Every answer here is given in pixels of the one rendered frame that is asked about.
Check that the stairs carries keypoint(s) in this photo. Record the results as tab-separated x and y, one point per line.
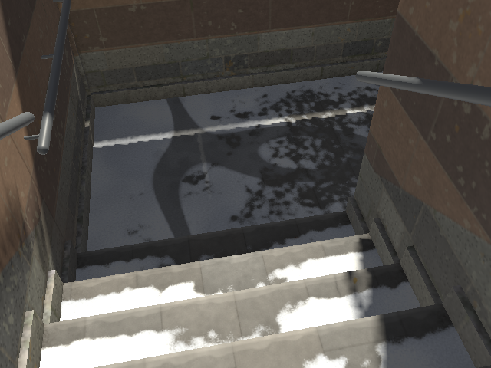
299	293

